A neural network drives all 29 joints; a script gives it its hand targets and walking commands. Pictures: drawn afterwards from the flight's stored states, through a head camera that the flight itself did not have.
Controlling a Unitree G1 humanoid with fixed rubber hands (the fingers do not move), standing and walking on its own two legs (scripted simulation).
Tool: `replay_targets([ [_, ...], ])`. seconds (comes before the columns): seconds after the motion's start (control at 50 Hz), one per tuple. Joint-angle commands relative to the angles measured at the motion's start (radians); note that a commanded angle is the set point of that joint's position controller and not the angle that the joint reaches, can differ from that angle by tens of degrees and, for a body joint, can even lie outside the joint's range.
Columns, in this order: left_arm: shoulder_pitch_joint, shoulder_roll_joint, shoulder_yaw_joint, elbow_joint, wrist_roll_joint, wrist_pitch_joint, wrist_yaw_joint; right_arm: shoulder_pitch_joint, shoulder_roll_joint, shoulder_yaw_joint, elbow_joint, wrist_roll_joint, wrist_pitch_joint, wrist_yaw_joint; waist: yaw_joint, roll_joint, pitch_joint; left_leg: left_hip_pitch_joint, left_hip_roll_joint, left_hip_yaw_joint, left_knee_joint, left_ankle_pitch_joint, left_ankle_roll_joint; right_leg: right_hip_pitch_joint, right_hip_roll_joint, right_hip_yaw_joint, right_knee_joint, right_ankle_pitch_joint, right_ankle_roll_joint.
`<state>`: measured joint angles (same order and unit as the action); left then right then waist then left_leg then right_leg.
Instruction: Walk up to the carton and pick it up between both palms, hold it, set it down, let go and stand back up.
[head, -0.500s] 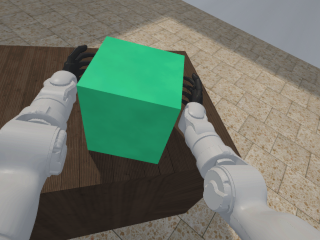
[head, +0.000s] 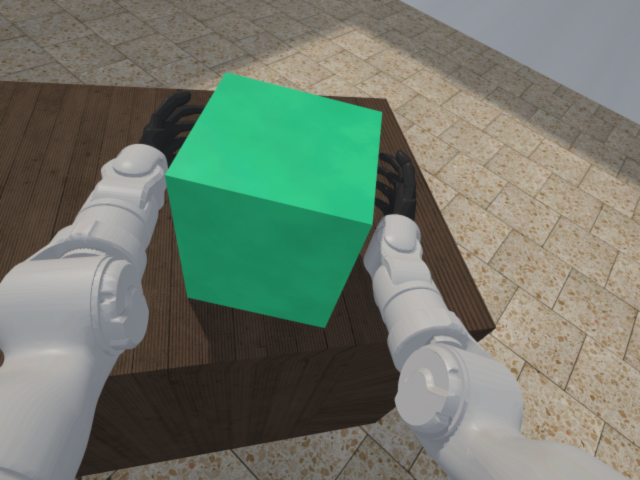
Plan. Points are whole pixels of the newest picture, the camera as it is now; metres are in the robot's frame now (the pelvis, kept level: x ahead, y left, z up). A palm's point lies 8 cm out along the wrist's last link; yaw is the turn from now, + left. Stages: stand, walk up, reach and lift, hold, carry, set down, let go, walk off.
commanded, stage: reach and lift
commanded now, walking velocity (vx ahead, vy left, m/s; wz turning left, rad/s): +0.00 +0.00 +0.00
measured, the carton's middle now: (279, 210) +0.47 -0.01 +0.05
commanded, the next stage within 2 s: none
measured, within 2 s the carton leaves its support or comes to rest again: leaves its support in 1.66 s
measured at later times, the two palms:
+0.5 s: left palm (157, 154) +0.49 +0.14 +0.12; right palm (394, 218) +0.40 -0.15 +0.10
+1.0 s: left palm (157, 154) +0.49 +0.14 +0.12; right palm (393, 219) +0.40 -0.15 +0.10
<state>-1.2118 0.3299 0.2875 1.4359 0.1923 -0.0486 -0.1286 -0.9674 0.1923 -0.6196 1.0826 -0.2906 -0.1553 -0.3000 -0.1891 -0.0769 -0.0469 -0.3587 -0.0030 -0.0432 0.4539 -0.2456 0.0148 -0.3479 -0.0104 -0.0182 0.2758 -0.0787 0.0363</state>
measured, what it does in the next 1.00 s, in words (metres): stands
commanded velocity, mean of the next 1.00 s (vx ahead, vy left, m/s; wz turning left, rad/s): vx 0.00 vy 0.00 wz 0.00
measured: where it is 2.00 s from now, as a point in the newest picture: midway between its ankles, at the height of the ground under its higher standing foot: outside the picture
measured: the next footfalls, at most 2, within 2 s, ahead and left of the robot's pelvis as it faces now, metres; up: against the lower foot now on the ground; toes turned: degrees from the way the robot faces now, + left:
none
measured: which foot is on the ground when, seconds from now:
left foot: down 0.00-1.00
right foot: down 0.00-1.00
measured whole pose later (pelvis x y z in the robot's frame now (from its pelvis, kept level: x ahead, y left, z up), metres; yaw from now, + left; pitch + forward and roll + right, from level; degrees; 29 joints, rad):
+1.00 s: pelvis +0.03 +0.00 +0.01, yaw +0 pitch +1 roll -2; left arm -1.03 0.15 0.51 1.02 0.45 0.09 -0.24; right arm -0.76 0.25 -0.57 0.86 -0.33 -0.26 -0.28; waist -0.12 -0.09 0.09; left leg -0.11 0.00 -0.03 0.34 -0.25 0.02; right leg -0.10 -0.01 -0.02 0.17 -0.08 0.04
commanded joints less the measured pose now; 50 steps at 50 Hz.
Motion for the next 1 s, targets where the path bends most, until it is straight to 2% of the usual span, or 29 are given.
replay_targets([
  [0.0,-0.381,-0.542,0.081,-0.072,0.170,-0.036,-0.144,-0.377,0.431,0.091,-0.118,-0.188,-0.010,0.154,0.003,0.194,-0.346,0.129,-0.006,0.143,-0.112,0.241,-0.069,0.389,0.030,-0.100,0.022,0.189,-0.013],
  [0.06,-0.342,-0.618,0.132,-0.074,0.217,-0.019,-0.181,-0.342,0.465,0.106,-0.160,-0.219,-0.001,0.193,0.007,0.190,-0.347,0.172,-0.004,0.142,-0.110,0.324,-0.092,0.433,0.045,-0.097,0.021,0.223,-0.009],
  [0.16,-0.323,-0.645,0.119,-0.195,0.230,0.025,-0.187,-0.277,0.461,0.154,-0.158,-0.213,-0.021,0.206,0.005,0.181,-0.324,0.289,0.008,0.143,-0.080,0.512,-0.125,0.397,0.069,-0.113,0.007,0.211,0.008],
  [0.22,-0.296,-0.653,0.102,-0.241,0.230,0.045,-0.187,-0.261,0.455,0.186,-0.161,-0.194,-0.041,0.207,0.011,0.177,-0.301,0.307,0.004,0.146,-0.074,0.554,-0.126,0.411,0.073,-0.114,0.005,0.223,0.010],
  [0.28,-0.270,-0.650,0.093,-0.267,0.232,0.062,-0.192,-0.248,0.458,0.222,-0.181,-0.174,-0.050,0.200,0.018,0.168,-0.270,0.285,-0.007,0.154,-0.081,0.530,-0.114,0.457,0.064,-0.105,0.009,0.261,0.017],
  [0.36,-0.238,-0.645,0.087,-0.293,0.239,0.081,-0.200,-0.230,0.458,0.262,-0.210,-0.152,-0.051,0.183,0.020,0.147,-0.252,0.239,-0.021,0.162,-0.111,0.435,-0.088,0.525,0.049,-0.101,0.021,0.322,0.031],
  [0.7,-0.174,-0.648,0.077,-0.335,0.268,0.125,-0.193,-0.192,0.399,0.270,-0.182,-0.125,-0.096,0.153,0.034,0.156,-0.214,0.307,-0.009,0.160,-0.116,0.478,-0.090,0.450,0.065,-0.133,-0.030,0.219,0.018],
  [0.82,-0.169,-0.654,0.061,-0.352,0.265,0.130,-0.190,-0.189,0.394,0.279,-0.177,-0.115,-0.109,0.140,0.031,0.159,-0.219,0.324,-0.007,0.158,-0.111,0.502,-0.093,0.438,0.068,-0.135,-0.040,0.224,0.016],
  [0.88,-0.160,-0.647,0.064,-0.349,0.264,0.137,-0.191,-0.189,0.394,0.293,-0.184,-0.104,-0.106,0.136,0.037,0.147,-0.211,0.308,-0.012,0.162,-0.118,0.475,-0.081,0.458,0.065,-0.131,-0.045,0.232,0.013],
  [0.98,-0.159,-0.660,0.039,-0.381,0.255,0.140,-0.184,-0.182,0.395,0.321,-0.193,-0.086,-0.117,0.127,0.037,0.161,-0.248,0.329,-0.010,0.159,-0.109,0.511,-0.086,0.452,0.066,-0.130,-0.045,0.251,0.010],
])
